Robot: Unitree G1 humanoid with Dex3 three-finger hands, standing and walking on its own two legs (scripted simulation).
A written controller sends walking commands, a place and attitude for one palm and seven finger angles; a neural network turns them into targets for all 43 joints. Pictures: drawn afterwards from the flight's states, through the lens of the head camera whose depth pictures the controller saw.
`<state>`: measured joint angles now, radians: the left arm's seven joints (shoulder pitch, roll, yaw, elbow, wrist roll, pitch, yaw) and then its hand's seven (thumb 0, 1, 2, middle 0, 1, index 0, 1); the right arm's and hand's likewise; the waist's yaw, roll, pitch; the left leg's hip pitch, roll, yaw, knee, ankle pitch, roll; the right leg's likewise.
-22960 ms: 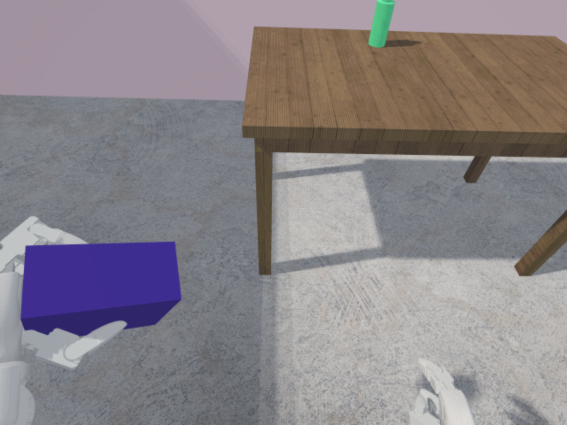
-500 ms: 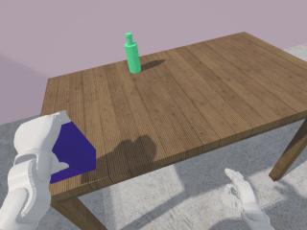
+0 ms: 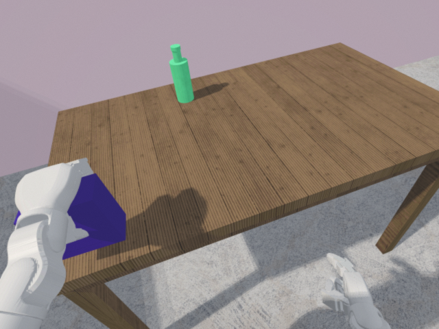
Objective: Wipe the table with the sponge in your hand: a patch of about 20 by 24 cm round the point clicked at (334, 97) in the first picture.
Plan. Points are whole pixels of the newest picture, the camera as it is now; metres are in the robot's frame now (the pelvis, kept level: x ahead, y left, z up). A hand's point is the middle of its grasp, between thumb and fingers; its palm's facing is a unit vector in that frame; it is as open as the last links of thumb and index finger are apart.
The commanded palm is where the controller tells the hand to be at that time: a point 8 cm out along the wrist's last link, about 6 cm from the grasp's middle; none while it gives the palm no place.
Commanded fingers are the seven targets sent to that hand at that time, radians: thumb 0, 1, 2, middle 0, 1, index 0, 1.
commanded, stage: move the sponge above the wiping area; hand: left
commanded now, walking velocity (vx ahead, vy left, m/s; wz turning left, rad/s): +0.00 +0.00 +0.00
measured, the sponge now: (84, 224) +0.25 +0.31 +0.07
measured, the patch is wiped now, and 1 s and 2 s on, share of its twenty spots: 0.00 0.00 0.00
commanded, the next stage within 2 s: none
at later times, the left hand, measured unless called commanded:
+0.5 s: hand (70, 196) +0.27 +0.32 +0.13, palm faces +0.13 -0.06 -0.99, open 10.5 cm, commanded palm +0.23 +0.32 +0.19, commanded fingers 0.00 0.10 1.30 -1.20 -1.60 -1.20 -1.60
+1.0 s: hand (73, 200) +0.28 +0.33 +0.11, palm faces +0.08 -0.07 -0.99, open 10.5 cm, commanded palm +0.24 +0.32 +0.17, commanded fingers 0.00 0.10 1.30 -1.20 -1.60 -1.20 -1.60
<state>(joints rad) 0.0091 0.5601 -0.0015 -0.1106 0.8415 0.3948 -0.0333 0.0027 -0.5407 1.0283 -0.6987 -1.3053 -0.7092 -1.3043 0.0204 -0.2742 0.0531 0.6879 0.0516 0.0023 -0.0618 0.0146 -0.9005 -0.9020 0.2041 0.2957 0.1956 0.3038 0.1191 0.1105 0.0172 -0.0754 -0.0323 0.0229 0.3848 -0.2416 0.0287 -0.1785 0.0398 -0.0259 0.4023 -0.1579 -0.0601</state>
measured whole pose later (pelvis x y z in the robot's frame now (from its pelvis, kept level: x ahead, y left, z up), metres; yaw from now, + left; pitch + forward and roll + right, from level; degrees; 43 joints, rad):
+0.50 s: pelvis +0.01 +0.02 +0.00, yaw +1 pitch -2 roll +0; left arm -0.04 0.52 -0.03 -0.06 0.87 0.40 0.01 0.00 -0.54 1.03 -0.70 -1.31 -0.71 -1.31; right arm 0.01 -0.26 0.06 0.68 0.05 0.01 -0.05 0.01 -0.90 -0.90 0.20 0.30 0.20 0.30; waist 0.12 0.11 0.00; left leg -0.08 -0.05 0.02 0.36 -0.24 0.05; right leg -0.18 0.02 -0.03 0.38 -0.16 -0.04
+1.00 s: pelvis +0.02 +0.02 +0.00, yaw +1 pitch -1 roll +0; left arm -0.04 0.50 -0.05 -0.04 0.89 0.45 0.01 0.00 -0.54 1.03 -0.70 -1.31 -0.71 -1.31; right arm 0.01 -0.26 0.06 0.69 0.05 0.03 -0.04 0.01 -0.90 -0.90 0.20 0.30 0.20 0.30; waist 0.12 0.11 -0.01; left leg -0.08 -0.05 0.01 0.36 -0.25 0.06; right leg -0.18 0.02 -0.03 0.37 -0.16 -0.03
